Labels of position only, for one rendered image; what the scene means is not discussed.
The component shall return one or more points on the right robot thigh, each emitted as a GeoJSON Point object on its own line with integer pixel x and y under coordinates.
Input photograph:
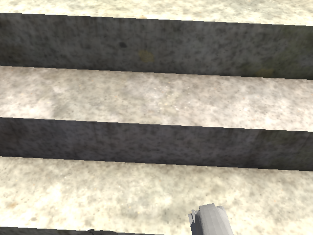
{"type": "Point", "coordinates": [209, 220]}

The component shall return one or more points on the robot right shin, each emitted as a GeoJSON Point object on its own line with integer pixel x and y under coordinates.
{"type": "Point", "coordinates": [222, 208]}

